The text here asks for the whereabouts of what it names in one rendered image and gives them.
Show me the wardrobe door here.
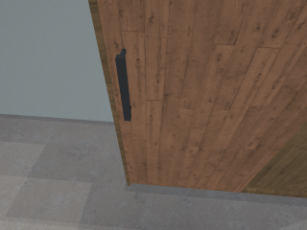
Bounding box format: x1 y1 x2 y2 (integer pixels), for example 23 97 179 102
97 0 307 193
246 122 307 193

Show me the handle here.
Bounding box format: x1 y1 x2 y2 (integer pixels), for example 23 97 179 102
115 48 131 121

